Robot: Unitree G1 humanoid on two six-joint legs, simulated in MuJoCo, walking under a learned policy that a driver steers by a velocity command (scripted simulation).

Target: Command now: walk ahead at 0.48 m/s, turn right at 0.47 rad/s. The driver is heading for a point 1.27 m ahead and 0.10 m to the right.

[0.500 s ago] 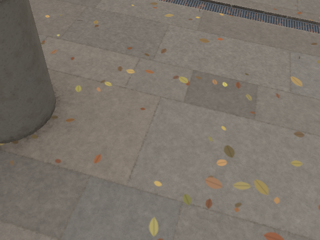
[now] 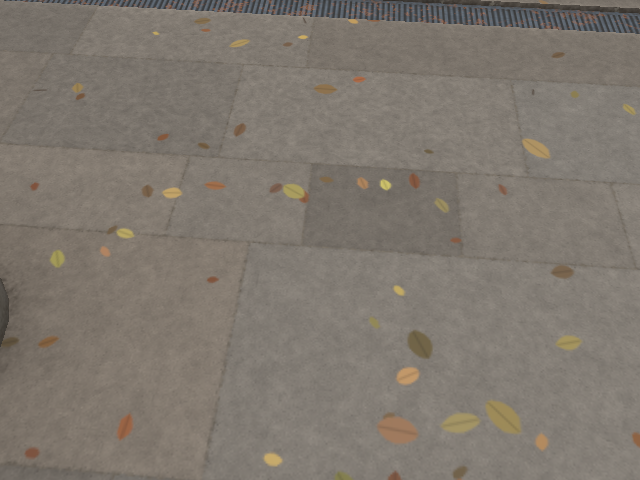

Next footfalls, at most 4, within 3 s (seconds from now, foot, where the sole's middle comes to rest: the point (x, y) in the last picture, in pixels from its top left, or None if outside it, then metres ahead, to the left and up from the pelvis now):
0.44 left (299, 478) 0.46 0.06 -0.75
0.94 right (425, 404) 0.61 -0.20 -0.75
1.46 left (329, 294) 0.89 -0.01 -0.75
2.04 right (364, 195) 1.22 -0.11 -0.75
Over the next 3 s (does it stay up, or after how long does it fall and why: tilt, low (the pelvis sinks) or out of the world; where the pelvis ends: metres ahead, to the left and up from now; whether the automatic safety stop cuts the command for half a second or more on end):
stays up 1.23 -0.03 0.03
